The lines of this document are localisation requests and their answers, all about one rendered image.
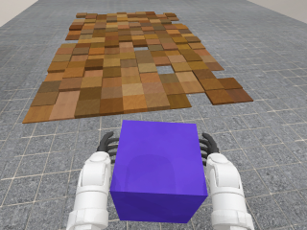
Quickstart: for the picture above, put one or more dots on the carton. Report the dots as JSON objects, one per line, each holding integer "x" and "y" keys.
{"x": 158, "y": 174}

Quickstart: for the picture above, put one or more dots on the right robot hand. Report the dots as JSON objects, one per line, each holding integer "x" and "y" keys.
{"x": 211, "y": 146}

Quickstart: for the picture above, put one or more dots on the left robot forearm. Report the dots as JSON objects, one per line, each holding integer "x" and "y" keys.
{"x": 89, "y": 212}

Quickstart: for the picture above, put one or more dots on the right robot forearm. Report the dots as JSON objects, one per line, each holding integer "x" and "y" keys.
{"x": 228, "y": 199}

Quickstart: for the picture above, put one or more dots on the left robot hand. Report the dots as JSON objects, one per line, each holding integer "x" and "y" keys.
{"x": 104, "y": 145}

